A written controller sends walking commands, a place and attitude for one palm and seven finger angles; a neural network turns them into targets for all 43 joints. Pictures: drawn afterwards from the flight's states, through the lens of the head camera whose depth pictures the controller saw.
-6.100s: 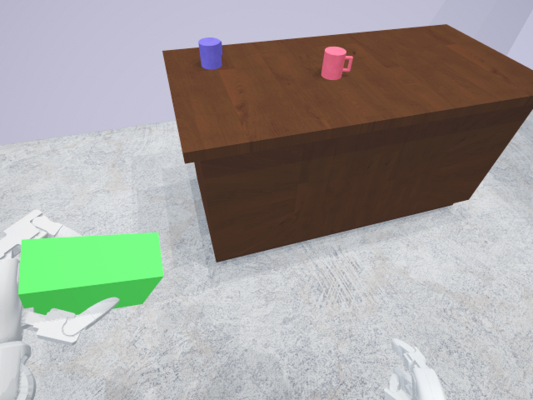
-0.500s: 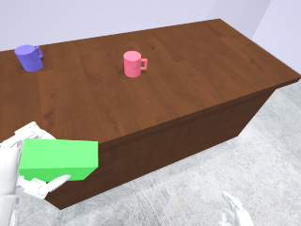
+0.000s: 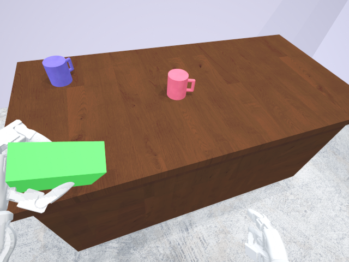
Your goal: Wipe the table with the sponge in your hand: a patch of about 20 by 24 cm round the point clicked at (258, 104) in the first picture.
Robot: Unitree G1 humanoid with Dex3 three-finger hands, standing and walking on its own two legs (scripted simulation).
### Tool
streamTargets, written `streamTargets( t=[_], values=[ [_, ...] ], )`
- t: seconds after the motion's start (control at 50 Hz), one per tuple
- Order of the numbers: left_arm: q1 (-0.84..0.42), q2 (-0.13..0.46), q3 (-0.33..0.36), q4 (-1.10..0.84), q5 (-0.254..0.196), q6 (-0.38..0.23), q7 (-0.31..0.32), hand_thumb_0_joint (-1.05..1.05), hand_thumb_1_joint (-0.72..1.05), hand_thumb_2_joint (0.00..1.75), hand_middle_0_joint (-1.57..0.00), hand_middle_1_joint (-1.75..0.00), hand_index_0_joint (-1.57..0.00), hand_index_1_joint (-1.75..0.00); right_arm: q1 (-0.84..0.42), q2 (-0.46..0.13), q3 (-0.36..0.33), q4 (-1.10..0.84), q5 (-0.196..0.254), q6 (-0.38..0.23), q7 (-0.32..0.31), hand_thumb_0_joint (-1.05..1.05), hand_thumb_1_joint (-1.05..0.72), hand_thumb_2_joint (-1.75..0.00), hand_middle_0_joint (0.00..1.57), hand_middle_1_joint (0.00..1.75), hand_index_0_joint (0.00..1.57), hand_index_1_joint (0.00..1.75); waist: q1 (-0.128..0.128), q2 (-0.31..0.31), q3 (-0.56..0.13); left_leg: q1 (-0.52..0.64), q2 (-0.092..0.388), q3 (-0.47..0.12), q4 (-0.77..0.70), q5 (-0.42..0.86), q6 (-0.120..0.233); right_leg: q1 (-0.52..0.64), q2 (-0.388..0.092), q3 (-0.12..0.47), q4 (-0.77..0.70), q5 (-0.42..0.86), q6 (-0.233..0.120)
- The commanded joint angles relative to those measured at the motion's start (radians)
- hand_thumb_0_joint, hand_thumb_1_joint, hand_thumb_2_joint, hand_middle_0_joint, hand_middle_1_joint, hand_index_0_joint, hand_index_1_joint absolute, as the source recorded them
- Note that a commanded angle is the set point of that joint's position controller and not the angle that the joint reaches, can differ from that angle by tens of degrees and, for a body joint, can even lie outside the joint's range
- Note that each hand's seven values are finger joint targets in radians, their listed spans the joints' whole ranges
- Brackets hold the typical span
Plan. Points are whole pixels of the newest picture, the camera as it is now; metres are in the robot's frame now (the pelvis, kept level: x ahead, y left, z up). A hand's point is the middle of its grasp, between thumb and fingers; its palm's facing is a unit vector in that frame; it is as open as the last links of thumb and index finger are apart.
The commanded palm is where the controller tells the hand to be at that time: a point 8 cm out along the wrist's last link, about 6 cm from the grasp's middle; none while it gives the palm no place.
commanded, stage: shuffle to correct the standing spot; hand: left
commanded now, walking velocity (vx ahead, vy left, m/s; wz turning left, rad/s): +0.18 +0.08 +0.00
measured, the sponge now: (72, 166) +0.24 +0.21 +0.14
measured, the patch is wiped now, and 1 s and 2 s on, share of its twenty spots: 0.00 0.00 0.00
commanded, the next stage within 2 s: come to a stop and stand still in 0.84 s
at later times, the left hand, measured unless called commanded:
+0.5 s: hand (41, 153) +0.24 +0.26 +0.17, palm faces +0.39 -0.84 -0.37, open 9.6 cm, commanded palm +0.19 +0.29 +0.19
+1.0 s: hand (38, 121) +0.31 +0.30 +0.17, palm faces +0.40 -0.81 -0.43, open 9.6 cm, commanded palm +0.24 +0.33 +0.19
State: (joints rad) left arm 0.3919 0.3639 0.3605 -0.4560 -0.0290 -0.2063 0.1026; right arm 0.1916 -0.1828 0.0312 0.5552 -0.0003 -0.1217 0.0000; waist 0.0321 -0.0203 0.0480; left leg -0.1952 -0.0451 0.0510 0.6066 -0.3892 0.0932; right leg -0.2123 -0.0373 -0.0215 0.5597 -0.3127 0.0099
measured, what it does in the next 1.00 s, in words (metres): steps on the spot: left foot, then right foot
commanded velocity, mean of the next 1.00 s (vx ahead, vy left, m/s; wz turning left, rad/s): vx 0.17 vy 0.04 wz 0.00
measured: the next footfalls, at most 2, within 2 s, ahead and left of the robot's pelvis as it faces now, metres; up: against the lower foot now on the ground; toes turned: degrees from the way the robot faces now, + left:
left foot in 0.54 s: +0.15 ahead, +0.18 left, +0.00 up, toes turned +0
right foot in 0.70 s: +0.08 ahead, -0.07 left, +0.00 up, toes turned -2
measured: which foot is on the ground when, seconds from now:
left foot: down 0.00-0.34, up 0.36-0.52, down 0.54-1.00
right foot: down 0.00-0.54, up 0.56-0.68, down 0.70-0.92, up 0.94-1.00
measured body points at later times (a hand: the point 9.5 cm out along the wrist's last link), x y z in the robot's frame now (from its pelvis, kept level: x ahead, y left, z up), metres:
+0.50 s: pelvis +0.02 +0.01 +0.00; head +0.04 +0.04 +0.45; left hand +0.21 +0.30 +0.19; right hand +0.17 -0.23 -0.08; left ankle +0.05 +0.13 -0.70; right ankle +0.02 -0.12 -0.73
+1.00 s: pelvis +0.07 +0.05 -0.01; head +0.09 +0.06 +0.44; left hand +0.28 +0.34 +0.19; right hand +0.24 -0.18 -0.09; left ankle +0.11 +0.18 -0.73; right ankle +0.04 -0.05 -0.68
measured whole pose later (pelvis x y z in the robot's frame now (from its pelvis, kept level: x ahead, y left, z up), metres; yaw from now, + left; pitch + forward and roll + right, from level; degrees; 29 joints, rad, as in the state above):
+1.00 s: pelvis +0.07 +0.05 -0.01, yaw -2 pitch -2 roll +3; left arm 0.37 0.39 0.41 -0.43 -0.01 -0.22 0.11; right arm 0.18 -0.18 -0.02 0.62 0.00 -0.13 -0.02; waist 0.02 -0.07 0.08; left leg -0.29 -0.02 0.06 0.61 -0.28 0.01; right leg -0.40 -0.02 0.03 1.06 -0.44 -0.01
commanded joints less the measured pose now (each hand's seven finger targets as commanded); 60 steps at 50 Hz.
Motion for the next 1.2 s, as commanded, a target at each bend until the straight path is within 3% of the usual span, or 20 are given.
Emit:
streamTargets(
  t=[0.0,0.12,0.22,0.28,0.34,0.36,0.46,0.48,0.52,0.54,0.64,0.66,0.7,0.74,0.86,0.9,0.94,1.08,1.16,1.18],
  values=[
    [-0.099,0.163,0.097,-0.229,-0.012,-0.084,0.021,0.0,0.1,1.3,-1.2,-1.6,-1.2,-1.6,-0.054,-0.146,-0.069,-0.139,0.008,-0.045,-0.006,0.0,-0.9,-0.9,0.2,0.3,0.2,0.3,-0.026,0.138,-0.146,0.05,0.127,-0.1,-0.081,0.596,-0.074,0.034,0.026,-0.053,-0.001,0.241,-0.06],
    [-0.043,0.179,0.128,-0.248,-0.025,-0.091,0.025,0.0,0.1,1.3,-1.2,-1.6,-1.2,-1.6,-0.046,-0.152,-0.085,-0.138,0.023,-0.025,-0.006,0.0,-0.9,-0.9,0.2,0.3,0.2,0.3,-0.028,0.064,-0.176,-0.052,0.074,-0.077,0.033,0.55,-0.098,0.104,-0.046,0.044,0.075,0.388,-0.115],
    [-0.039,0.193,0.136,-0.321,-0.013,-0.097,0.018,0.0,0.1,1.3,-1.2,-1.6,-1.2,-1.6,-0.032,-0.146,-0.084,-0.14,0.0,-0.033,0.0,0.0,-0.9,-0.9,0.2,0.3,0.2,0.3,-0.054,0.247,-0.123,0.291,0.206,-0.266,-0.138,0.844,-0.062,-0.289,0.062,-0.092,0.196,-0.123,-0.033],
    [-0.027,0.201,0.155,-0.257,-0.009,-0.088,0.025,0.0,0.1,1.3,-1.2,-1.6,-1.2,-1.6,-0.072,-0.151,-0.073,-0.147,0.006,-0.027,-0.001,0.0,-0.9,-0.9,0.2,0.3,0.2,0.3,-0.015,0.143,-0.143,-0.012,0.16,-0.128,0.01,0.743,-0.07,0.1,0.056,-0.11,-0.099,0.114,-0.064],
    [-0.013,0.189,0.148,-0.215,-0.037,-0.108,0.026,0.0,0.1,1.3,-1.2,-1.6,-1.2,-1.6,-0.05,-0.185,-0.125,-0.157,0.023,-0.037,-0.007,0.0,-0.9,-0.9,0.2,0.3,0.2,0.3,-0.008,-0.274,-0.137,-0.462,0.01,-0.087,0.651,-0.087,-0.082,0.26,-0.389,0.526,-0.234,0.365,-0.332],
    [-0.014,0.205,0.174,-0.223,-0.034,-0.115,0.033,0.0,0.1,1.3,-1.2,-1.6,-1.2,-1.6,-0.05,-0.17,-0.11,-0.136,0.016,-0.026,-0.007,0.0,-0.9,-0.9,0.2,0.3,0.2,0.3,-0.012,-0.135,-0.059,-0.489,0.112,-0.23,0.657,-0.182,-0.072,0.123,-0.427,0.538,-0.243,0.21,-0.326],
    [-0.098,0.172,0.109,-0.26,-0.006,-0.097,0.036,0.0,0.1,1.3,-1.2,-1.6,-1.2,-1.6,-0.05,-0.112,-0.073,-0.092,0.01,-0.021,-0.023,0.0,-0.9,-0.9,0.2,0.3,0.2,0.3,-0.056,0.041,-0.075,0.062,0.016,0.054,-0.001,0.083,-0.079,-0.229,-0.116,0.012,-0.098,-0.122,-0.121],
    [-0.091,0.187,0.117,-0.271,-0.004,-0.096,0.04,0.0,0.1,1.3,-1.2,-1.6,-1.2,-1.6,-0.059,-0.127,-0.086,-0.096,0.011,-0.036,-0.04,0.0,-0.9,-0.9,0.2,0.3,0.2,0.3,-0.052,0.101,-0.068,0.111,0.024,0.021,-0.089,0.08,-0.071,-0.243,-0.079,-0.011,0.011,-0.125,-0.09],
    [-0.129,0.175,0.123,-0.308,0.004,-0.104,0.04,0.0,0.1,1.3,-1.2,-1.6,-1.2,-1.6,-0.048,-0.163,-0.102,-0.126,0.016,-0.051,-0.043,0.0,-0.9,-0.9,0.2,0.3,0.2,0.3,-0.042,0.327,-0.076,0.067,0.269,-0.431,-0.296,0.079,0.079,-0.328,0.078,-0.065,0.419,-0.257,-0.019],
    [-0.093,0.206,0.158,-0.224,0.003,-0.104,0.034,0.0,0.1,1.3,-1.2,-1.6,-1.2,-1.6,-0.052,-0.155,-0.107,-0.115,0.015,-0.055,-0.04,0.0,-0.9,-0.9,0.2,0.3,0.2,0.3,-0.04,0.256,-0.074,-0.028,0.306,-0.496,-0.336,0.014,0.127,-0.3,0.062,-0.011,0.517,-0.255,-0.025],
    [-0.021,0.19,0.164,-0.261,0.007,-0.115,0.019,0.0,0.1,1.3,-1.2,-1.6,-1.2,-1.6,-0.074,-0.141,-0.084,-0.102,0.012,-0.069,-0.013,0.0,-0.9,-0.9,0.2,0.3,0.2,0.3,-0.005,0.189,-0.138,-0.251,0.203,-0.213,-0.129,0.046,0.054,0.072,0.038,-0.023,0.005,-0.101,-0.034],
    [-0.003,0.202,0.168,-0.237,0.012,-0.11,0.018,0.0,0.1,1.3,-1.2,-1.6,-1.2,-1.6,-0.073,-0.135,-0.08,-0.104,0.011,-0.064,-0.01,0.0,-0.9,-0.9,0.2,0.3,0.2,0.3,-0.002,0.067,-0.141,-0.364,0.126,-0.128,0.038,-0.045,0.005,0.193,-0.003,0.064,-0.15,-0.052,-0.062],
    [0.006,0.19,0.156,-0.203,-0.016,-0.087,0.011,0.0,0.1,1.3,-1.2,-1.6,-1.2,-1.6,-0.051,-0.141,-0.101,-0.115,0.02,-0.063,-0.01,0.0,-0.9,-0.9,0.2,0.3,0.2,0.3,-0.01,-0.298,-0.096,-0.526,0.005,-0.035,0.521,-0.083,-0.076,0.152,-0.323,0.613,-0.364,-0.135,-0.23],
    [-0.028,0.193,0.157,-0.235,-0.018,-0.098,0.014,0.0,0.1,1.3,-1.2,-1.6,-1.2,-1.6,-0.043,-0.149,-0.095,-0.09,0.02,-0.072,-0.005,0.0,-0.9,-0.9,0.2,0.3,0.2,0.3,-0.039,-0.097,-0.028,-0.552,0.092,-0.123,0.594,-0.03,-0.092,0.092,-0.337,0.532,-0.317,0.049,-0.302],
    [-0.083,0.163,0.122,-0.19,0.001,-0.106,0.032,0.0,0.1,1.3,-1.2,-1.6,-1.2,-1.6,-0.056,-0.11,-0.079,-0.068,0.0,-0.083,-0.037,0.0,-0.9,-0.9,0.2,0.3,0.2,0.3,-0.037,0.029,-0.18,0.14,0.015,0.045,-0.164,0.235,-0.047,-0.062,-0.068,0.044,0.051,0.276,-0.099],
    [-0.133,0.156,0.097,-0.279,0.004,-0.108,0.029,0.0,0.1,1.3,-1.2,-1.6,-1.2,-1.6,-0.052,-0.153,-0.103,-0.098,0.008,-0.075,-0.036,0.0,-0.9,-0.9,0.2,0.3,0.2,0.3,-0.042,0.287,-0.198,0.346,0.331,-0.414,-0.254,0.525,0.128,-0.377,0.05,-0.017,0.505,-0.144,-0.016],
    [-0.119,0.189,0.12,-0.226,0.009,-0.081,0.014,0.0,0.1,1.3,-1.2,-1.6,-1.2,-1.6,-0.08,-0.132,-0.099,-0.096,0.003,-0.062,-0.025,0.0,-0.9,-0.9,0.2,0.3,0.2,0.3,-0.033,0.208,-0.144,0.163,0.36,-0.48,-0.299,0.503,0.197,-0.428,0.03,0.039,0.721,-0.168,-0.016],
    [0.092,0.233,0.194,-0.315,0.002,-0.053,0.013,0.0,0.1,1.3,-1.2,-1.6,-1.2,-1.6,-0.073,-0.121,-0.062,-0.125,0.018,-0.05,-0.01,0.0,-0.9,-0.9,0.2,0.3,0.2,0.3,-0.009,0.174,-0.2,-0.123,0.215,-0.111,-0.08,0.508,-0.01,0.113,0.041,-0.054,-0.115,0.158,-0.024],
    [0.014,0.192,0.176,-0.214,-0.045,-0.024,0.02,0.0,0.1,1.3,-1.2,-1.6,-1.2,-1.6,-0.031,-0.133,-0.092,-0.125,0.022,-0.052,-0.015,0.0,-0.9,-0.9,0.2,0.3,0.2,0.3,-0.043,-0.217,-0.16,-0.218,0.034,-0.068,0.3,-0.021,-0.106,0.076,-0.291,0.438,-0.319,0.444,-0.168],
    [0.035,0.193,0.176,-0.205,-0.049,-0.015,0.027,0.0,0.1,1.3,-1.2,-1.6,-1.2,-1.6,-0.056,-0.123,-0.083,-0.12,0.034,-0.05,-0.015,0.0,-0.9,-0.9,0.2,0.3,0.2,0.3,-0.039,-0.13,-0.134,-0.215,0.051,-0.092,0.325,-0.045,-0.098,0.032,-0.302,0.451,-0.326,0.448,-0.178]
  ],
)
